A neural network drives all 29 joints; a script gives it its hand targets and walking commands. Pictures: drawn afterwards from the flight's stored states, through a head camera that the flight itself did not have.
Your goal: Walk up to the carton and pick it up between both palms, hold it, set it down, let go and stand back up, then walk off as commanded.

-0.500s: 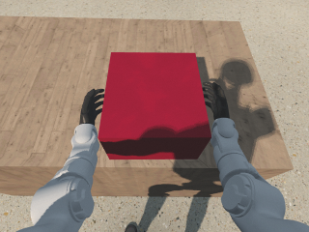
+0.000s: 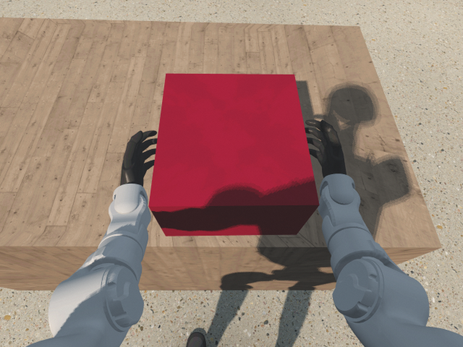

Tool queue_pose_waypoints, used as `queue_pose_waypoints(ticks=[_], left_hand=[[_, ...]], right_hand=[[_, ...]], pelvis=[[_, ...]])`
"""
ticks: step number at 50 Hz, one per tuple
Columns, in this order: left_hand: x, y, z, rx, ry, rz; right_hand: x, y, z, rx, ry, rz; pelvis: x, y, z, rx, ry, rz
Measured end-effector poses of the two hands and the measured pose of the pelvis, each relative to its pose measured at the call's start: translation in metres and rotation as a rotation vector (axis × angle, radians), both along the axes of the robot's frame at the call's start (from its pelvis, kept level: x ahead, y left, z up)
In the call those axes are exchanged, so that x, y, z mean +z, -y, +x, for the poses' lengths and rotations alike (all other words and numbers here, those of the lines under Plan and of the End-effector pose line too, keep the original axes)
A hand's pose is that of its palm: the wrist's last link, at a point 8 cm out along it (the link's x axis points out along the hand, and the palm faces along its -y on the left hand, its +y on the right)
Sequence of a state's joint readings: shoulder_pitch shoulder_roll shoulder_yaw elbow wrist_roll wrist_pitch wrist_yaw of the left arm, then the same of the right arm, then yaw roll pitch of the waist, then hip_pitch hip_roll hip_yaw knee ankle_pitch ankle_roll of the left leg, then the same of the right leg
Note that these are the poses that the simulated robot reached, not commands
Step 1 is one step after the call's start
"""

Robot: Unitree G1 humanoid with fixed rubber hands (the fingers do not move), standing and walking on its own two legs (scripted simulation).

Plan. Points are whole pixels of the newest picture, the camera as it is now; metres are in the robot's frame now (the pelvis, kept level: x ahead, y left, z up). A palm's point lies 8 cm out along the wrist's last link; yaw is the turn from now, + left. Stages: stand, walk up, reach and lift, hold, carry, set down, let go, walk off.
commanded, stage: set down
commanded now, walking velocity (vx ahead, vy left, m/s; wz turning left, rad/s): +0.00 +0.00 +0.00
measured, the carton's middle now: (231, 154) +0.49 +0.05 -0.03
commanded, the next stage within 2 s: none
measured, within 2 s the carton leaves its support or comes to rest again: neither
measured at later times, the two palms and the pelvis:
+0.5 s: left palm (135, 177) +0.41 +0.22 +0.00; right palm (331, 166) +0.45 -0.13 +0.02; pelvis +0.00 +0.00 +0.00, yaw +0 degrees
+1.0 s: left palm (116, 182) +0.41 +0.26 -0.03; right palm (339, 166) +0.47 -0.16 -0.01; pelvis -0.02 +0.00 -0.04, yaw -1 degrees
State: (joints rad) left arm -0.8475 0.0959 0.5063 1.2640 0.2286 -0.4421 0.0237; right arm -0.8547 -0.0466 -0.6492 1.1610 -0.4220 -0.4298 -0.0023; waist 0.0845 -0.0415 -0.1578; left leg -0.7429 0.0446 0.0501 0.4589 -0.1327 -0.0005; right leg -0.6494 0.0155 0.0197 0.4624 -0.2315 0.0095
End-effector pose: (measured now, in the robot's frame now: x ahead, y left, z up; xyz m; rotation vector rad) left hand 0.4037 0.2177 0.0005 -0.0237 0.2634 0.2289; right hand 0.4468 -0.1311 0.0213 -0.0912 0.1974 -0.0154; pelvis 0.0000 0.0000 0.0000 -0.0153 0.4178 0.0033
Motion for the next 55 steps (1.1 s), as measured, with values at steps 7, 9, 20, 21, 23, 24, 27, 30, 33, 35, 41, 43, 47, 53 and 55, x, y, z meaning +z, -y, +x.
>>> queue_pose_waypoints(ticks=[7, 9, 20, 21, 23, 24, 27, 30, 33, 35, 41, 43, 47, 53, 55], left_hand=[[0.0, 0.0, 0.0, -0.002, -0.001, 0.007], [0.0, 0.0, 0.0, -0.002, -0.002, 0.009], [-0.002, -0.001, 0.001, 0.0, -0.004, -0.001], [-0.002, -0.001, 0.001, 0.0, -0.004, 0.0], [-0.003, -0.001, 0.002, 0.0, -0.007, -0.001], [-0.004, -0.001, 0.002, 0.0, -0.009, 0.0], [-0.007, -0.002, 0.004, -0.003, -0.03, 0.006], [-0.011, -0.002, 0.005, -0.005, -0.049, 0.017], [-0.018, -0.004, 0.006, 0.007, -0.081, 0.011], [-0.022, -0.007, 0.008, 0.028, -0.089, 0.001], [-0.026, -0.024, 0.011, 0.062, -0.082, 0.016], [-0.028, -0.031, 0.01, 0.058, -0.086, 0.036], [-0.03, -0.041, 0.006, 0.053, -0.082, 0.061], [-0.035, -0.044, 0.0, 0.034, -0.082, 0.069], [-0.032, -0.043, 0.0, 0.031, -0.067, 0.054]], right_hand=[[-0.001, 0.0, 0.0, -0.001, -0.004, 0.013], [-0.001, 0.0, 0.0, -0.001, -0.006, 0.019], [0.0, 0.0, 0.0, 0.001, -0.01, 0.01], [0.0, 0.0, 0.0, 0.001, -0.011, 0.01], [0.0, 0.0, 0.0, 0.001, -0.013, 0.011], [0.0, 0.0, 0.0, 0.001, -0.014, 0.012], [0.0, 0.001, 0.001, 0.014, -0.02, 0.003], [-0.002, 0.002, 0.003, 0.029, -0.04, -0.002], [-0.01, 0.004, 0.004, 0.043, -0.093, -0.006], [-0.017, 0.004, 0.005, 0.05, -0.129, -0.007], [-0.032, 0.004, 0.012, 0.054, -0.133, -0.01], [-0.034, 0.008, 0.015, 0.046, -0.118, -0.002], [-0.036, 0.019, 0.021, 0.032, -0.088, 0.018], [-0.032, 0.04, 0.026, 0.029, -0.063, 0.023], [-0.027, 0.045, 0.027, 0.031, -0.051, 0.026]], pelvis=[[-0.001, -0.002, -0.002, -0.001, 0.001, -0.001], [-0.001, -0.002, -0.002, -0.001, -0.002, -0.001], [-0.001, 0.0, -0.004, -0.004, 0.0, 0.001], [-0.001, 0.0, -0.004, -0.004, -0.001, 0.001], [-0.002, 0.0, -0.004, -0.005, -0.004, 0.001], [-0.002, 0.0, -0.004, -0.006, -0.006, 0.001], [-0.003, 0.0, -0.004, -0.012, -0.017, -0.001], [-0.006, 0.0, -0.005, -0.016, -0.036, -0.004], [-0.011, 0.0, -0.005, -0.02, -0.069, -0.009], [-0.016, 0.001, -0.005, -0.018, -0.099, -0.013], [-0.032, 0.001, -0.007, -0.011, -0.165, -0.027], [-0.036, 0.001, -0.009, -0.005, -0.174, -0.033], [-0.04, 0.001, -0.015, 0.007, -0.189, -0.041], [-0.042, 0.004, -0.025, 0.015, -0.209, -0.039], [-0.041, 0.006, -0.028, 0.014, -0.215, -0.036]])
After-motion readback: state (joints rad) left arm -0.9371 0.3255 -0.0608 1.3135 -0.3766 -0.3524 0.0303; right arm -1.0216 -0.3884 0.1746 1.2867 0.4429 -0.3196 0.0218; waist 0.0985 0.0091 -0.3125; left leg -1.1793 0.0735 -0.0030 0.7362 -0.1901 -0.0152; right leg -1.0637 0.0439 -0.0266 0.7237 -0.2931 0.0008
